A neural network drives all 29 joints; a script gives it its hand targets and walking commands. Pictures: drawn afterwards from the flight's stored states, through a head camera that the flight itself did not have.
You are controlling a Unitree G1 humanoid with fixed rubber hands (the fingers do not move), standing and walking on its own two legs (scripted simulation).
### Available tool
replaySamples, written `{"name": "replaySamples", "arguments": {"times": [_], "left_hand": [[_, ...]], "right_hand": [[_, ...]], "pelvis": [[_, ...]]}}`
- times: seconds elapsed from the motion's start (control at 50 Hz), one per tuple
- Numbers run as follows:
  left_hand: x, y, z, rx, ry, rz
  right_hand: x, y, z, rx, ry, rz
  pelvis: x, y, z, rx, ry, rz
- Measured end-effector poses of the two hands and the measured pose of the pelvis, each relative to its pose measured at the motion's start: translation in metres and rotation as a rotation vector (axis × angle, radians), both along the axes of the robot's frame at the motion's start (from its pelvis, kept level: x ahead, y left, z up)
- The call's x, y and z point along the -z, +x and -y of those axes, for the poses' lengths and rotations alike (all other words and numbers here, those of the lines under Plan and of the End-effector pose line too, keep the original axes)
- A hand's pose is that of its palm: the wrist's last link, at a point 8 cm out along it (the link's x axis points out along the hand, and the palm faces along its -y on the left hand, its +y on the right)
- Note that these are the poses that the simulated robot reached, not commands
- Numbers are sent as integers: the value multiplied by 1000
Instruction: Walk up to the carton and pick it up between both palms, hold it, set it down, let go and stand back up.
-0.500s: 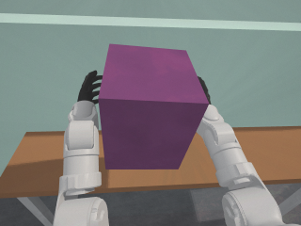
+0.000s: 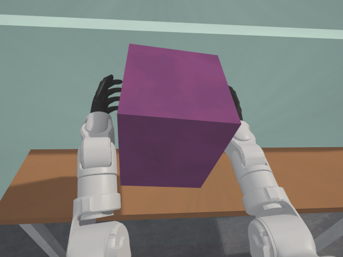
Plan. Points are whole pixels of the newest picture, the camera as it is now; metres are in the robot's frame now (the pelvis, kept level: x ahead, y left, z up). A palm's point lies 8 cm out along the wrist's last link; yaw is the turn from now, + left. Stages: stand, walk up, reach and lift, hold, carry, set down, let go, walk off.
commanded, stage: set down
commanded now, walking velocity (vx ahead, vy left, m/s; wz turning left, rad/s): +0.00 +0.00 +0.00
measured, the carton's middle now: (167, 121) +0.38 +0.01 +0.16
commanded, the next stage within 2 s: none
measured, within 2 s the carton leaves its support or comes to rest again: neither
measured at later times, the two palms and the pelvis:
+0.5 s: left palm (110, 126) +0.38 +0.15 +0.14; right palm (228, 132) +0.38 -0.15 +0.12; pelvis +0.01 -0.01 +0.00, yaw +0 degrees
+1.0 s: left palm (113, 136) +0.39 +0.15 +0.10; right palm (224, 135) +0.40 -0.15 +0.10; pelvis +0.01 -0.01 +0.00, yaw -1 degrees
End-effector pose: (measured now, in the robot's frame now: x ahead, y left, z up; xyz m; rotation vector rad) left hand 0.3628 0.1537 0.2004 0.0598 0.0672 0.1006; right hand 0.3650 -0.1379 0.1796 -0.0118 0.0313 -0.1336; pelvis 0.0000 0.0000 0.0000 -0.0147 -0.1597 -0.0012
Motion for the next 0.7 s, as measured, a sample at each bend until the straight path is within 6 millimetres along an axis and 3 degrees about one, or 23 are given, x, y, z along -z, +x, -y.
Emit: {"name": "replaySamples", "arguments": {"times": [0.22,0.48,0.7], "left_hand": [[44,2,-2,-5,17,-45],[55,16,8,5,14,-49],[80,20,8,6,12,-104]], "right_hand": [[54,1,-3,1,-3,-31],[54,12,8,12,-30,-27],[77,14,7,10,-31,-75]], "pelvis": [[0,6,6,-21,2,5],[-1,10,9,-7,4,-36],[-1,11,6,2,4,-61]]}}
